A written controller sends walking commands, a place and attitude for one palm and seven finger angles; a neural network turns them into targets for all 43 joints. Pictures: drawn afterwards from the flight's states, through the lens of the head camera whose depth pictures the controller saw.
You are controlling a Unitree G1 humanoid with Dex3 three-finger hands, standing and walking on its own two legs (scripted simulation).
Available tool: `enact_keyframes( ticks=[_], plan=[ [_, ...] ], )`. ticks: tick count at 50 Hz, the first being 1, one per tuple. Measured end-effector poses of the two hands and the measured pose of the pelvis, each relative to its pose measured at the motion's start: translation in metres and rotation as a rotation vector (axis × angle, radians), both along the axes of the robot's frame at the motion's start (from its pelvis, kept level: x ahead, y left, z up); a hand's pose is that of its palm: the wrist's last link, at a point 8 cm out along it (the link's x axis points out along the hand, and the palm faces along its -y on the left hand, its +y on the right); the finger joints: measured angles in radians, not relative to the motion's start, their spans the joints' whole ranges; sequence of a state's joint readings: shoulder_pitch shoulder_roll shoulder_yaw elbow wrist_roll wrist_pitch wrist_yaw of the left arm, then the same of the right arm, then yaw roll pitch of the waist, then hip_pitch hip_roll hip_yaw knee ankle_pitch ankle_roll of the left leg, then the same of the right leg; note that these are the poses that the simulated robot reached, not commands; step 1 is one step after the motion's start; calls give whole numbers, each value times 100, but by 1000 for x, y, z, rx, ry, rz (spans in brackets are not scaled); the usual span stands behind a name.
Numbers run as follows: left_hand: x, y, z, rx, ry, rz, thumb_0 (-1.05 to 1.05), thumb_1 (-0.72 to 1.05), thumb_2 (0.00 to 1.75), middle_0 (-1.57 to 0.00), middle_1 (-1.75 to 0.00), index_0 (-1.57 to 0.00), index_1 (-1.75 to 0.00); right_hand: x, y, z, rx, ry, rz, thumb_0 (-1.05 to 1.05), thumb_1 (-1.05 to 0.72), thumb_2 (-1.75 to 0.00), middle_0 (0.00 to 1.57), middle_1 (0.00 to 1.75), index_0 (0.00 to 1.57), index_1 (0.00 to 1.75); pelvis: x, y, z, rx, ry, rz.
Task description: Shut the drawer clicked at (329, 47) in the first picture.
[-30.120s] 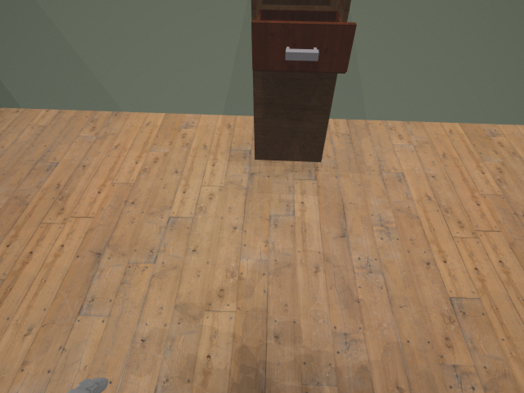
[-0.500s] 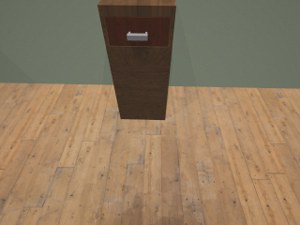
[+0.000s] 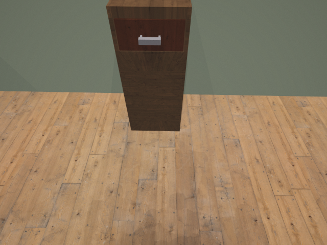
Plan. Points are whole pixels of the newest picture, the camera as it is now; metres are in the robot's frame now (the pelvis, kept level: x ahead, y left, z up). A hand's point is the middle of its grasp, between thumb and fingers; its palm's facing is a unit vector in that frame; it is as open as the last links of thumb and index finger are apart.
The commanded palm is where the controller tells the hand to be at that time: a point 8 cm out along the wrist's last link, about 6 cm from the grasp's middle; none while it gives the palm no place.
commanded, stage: look to check the result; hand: left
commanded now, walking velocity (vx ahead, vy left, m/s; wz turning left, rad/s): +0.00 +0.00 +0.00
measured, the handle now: (150, 39) +1.01 +0.12 +0.00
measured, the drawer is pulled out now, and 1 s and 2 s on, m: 0.00 0.00 0.00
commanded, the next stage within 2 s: stand and wait in 1.10 s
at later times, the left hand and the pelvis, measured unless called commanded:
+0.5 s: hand out of the picture +0.05 +0.23 -0.16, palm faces +0.00 -0.96 -0.29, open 7.4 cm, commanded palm none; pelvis +0.00 +0.01 +0.00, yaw +0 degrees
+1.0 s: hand out of the picture +0.07 +0.24 -0.16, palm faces -0.01 -0.95 -0.32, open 7.4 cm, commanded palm none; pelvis +0.00 +0.00 +0.00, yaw +0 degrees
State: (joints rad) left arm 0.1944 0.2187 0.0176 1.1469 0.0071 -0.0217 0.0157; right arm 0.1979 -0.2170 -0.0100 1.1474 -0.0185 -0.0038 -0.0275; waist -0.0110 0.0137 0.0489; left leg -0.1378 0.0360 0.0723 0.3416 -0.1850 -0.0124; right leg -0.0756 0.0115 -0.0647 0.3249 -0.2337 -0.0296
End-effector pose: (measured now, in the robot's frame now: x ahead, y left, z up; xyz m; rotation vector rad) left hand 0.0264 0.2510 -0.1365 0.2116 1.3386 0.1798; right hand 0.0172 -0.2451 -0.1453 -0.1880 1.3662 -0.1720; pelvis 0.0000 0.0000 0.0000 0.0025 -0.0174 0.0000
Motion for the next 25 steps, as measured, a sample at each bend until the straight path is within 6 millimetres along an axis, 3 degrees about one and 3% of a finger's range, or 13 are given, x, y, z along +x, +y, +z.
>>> enact_keyframes(
  ticks=[25],
  plan=[
    [21, 22, 7, 33, -45, -24, 0, 91, 89, -20, -30, -21, -30, 21, -14, 8, -42, -50, 23, 0, -90, -90, 20, 30, 20, 30, -1, 5, 1, 0, -1, 0]
  ],
)
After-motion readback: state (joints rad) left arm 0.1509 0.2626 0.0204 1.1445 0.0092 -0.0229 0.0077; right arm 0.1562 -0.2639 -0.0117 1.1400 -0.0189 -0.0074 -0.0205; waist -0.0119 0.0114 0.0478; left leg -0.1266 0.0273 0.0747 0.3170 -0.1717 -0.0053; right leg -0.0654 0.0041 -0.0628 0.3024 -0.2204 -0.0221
